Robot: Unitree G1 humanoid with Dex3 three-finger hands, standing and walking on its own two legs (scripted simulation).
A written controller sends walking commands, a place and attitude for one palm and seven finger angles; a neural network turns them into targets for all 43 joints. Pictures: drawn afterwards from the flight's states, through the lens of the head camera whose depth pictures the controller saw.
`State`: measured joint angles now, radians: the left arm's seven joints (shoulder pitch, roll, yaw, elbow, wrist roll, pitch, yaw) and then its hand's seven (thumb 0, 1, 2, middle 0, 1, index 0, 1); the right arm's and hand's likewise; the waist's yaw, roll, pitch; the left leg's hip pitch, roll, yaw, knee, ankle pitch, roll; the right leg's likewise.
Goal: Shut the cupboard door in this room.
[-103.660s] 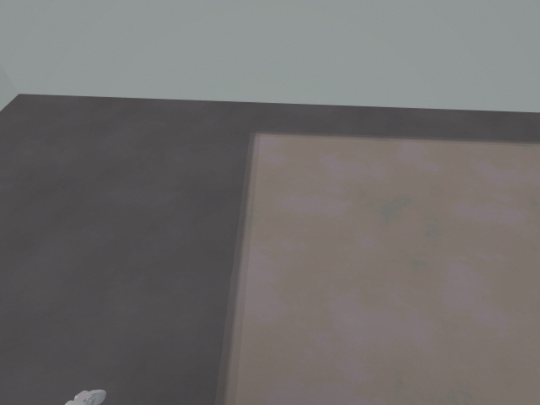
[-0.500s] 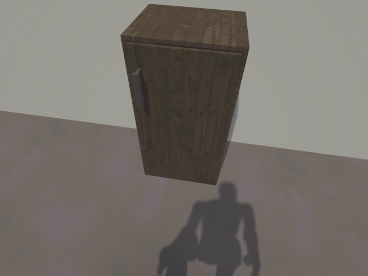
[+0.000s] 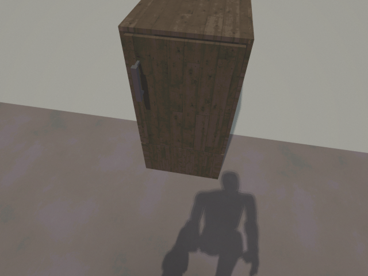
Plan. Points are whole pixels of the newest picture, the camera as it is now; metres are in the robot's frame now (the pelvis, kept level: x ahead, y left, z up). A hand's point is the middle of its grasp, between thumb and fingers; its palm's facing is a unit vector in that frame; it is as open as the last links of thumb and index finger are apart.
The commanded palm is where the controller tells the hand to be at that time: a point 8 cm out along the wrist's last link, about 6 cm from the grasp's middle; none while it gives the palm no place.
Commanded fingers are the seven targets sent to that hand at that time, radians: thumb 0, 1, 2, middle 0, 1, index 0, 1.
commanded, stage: look to check the result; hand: left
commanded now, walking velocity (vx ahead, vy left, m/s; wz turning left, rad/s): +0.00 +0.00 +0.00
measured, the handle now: (138, 81) +0.80 +0.23 -0.05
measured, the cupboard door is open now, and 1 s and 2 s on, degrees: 0 0 0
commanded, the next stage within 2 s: stand and wait in 0.16 s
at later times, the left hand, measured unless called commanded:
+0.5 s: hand out of the picture -0.03 +0.16 -0.18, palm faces +0.04 -0.98 -0.19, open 7.4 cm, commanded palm none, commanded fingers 0.00 0.90 0.90 -0.20 -0.30 -0.20 -0.30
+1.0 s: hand out of the picture -0.05 +0.14 -0.18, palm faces +0.05 -0.98 -0.17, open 7.4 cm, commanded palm none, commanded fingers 0.00 0.90 0.90 -0.20 -0.30 -0.20 -0.30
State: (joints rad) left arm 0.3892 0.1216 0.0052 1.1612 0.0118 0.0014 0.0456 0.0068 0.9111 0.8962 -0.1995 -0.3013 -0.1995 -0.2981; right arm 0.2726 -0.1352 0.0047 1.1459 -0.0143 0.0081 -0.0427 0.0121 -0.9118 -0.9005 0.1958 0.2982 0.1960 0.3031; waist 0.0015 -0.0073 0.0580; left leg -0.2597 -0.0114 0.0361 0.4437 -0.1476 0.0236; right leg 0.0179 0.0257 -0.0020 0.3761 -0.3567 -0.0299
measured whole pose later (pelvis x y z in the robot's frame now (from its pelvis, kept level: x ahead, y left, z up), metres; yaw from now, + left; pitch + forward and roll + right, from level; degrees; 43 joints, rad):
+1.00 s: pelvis +0.01 -0.01 +0.00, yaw +0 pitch -3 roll +0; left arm 0.38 0.11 0.00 1.15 0.01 0.00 0.05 0.01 0.91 0.90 -0.20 -0.30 -0.20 -0.30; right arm 0.27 -0.13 0.01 1.15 -0.01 0.01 -0.05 0.01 -0.91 -0.90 0.20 0.30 0.20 0.30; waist 0.00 -0.01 0.06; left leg -0.24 0.00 0.03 0.45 -0.16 0.01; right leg 0.04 0.04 0.00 0.36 -0.36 -0.04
